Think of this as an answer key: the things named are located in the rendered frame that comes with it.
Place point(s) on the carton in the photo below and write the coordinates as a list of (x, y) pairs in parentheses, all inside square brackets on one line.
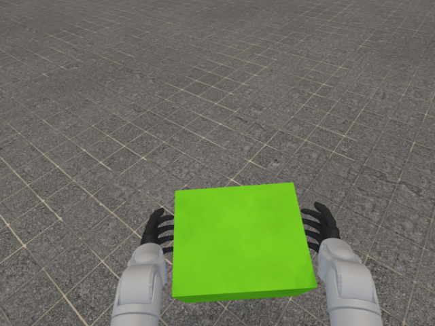
[(239, 243)]

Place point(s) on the robot left forearm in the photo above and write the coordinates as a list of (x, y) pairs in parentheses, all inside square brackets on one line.
[(139, 291)]

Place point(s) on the left robot hand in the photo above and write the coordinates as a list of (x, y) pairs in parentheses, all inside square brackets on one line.
[(152, 231)]

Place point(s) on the robot right forearm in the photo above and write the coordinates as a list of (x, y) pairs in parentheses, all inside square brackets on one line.
[(350, 290)]

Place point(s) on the right robot hand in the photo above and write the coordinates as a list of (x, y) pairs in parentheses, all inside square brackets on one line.
[(326, 228)]

